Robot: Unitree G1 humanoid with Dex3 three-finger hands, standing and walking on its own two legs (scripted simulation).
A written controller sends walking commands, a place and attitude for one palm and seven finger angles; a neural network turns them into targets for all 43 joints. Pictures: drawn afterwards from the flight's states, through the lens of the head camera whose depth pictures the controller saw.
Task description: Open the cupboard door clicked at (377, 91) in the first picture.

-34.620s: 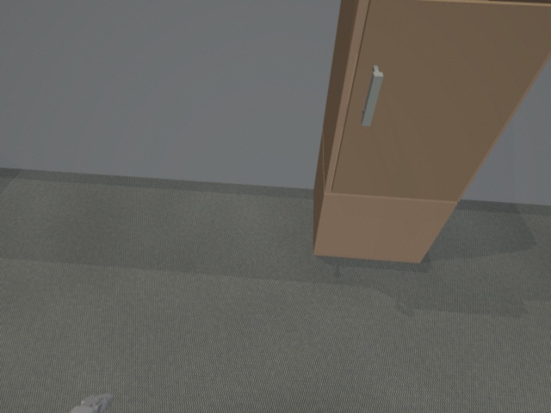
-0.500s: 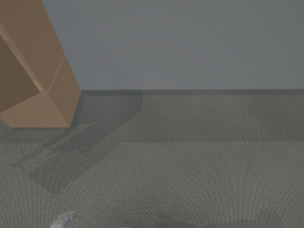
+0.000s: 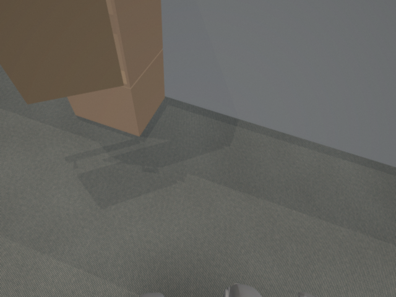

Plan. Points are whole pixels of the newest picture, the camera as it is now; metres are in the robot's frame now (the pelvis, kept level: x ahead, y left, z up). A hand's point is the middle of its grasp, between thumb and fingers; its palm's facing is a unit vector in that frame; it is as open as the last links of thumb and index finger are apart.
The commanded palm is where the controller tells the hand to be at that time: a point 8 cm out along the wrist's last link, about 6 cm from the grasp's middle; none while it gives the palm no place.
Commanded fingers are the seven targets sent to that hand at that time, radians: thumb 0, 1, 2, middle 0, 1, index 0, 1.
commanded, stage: turn to face it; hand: left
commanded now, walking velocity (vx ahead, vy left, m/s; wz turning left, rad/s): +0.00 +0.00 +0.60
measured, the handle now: out of the picture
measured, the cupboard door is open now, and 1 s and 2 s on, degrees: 42 42 42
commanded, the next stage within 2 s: take the last steps up to it in 0.56 s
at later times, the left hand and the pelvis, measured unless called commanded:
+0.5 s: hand out of the picture +0.02 +0.16 -0.15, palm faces +0.28 -0.93 -0.23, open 7.4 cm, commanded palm none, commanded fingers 0.00 0.90 0.90 -0.20 -0.30 -0.20 -0.30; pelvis +0.00 -0.04 +0.01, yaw +16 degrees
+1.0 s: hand out of the picture -0.03 +0.18 -0.15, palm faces +0.48 -0.84 -0.24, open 7.4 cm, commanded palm none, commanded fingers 0.00 0.90 0.90 -0.20 -0.30 -0.20 -0.30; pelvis +0.02 -0.01 +0.00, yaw +25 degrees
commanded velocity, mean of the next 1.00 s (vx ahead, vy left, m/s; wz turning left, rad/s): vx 0.11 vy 0.05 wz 0.33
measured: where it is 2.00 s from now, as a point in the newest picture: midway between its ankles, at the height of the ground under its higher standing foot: (141, 264)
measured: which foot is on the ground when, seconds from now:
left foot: down 0.00-0.26, up 0.28-0.58, down 0.60-0.90, up 0.92-1.00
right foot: up 0.00-0.24, down 0.26-0.60, up 0.62-0.88, down 0.90-1.00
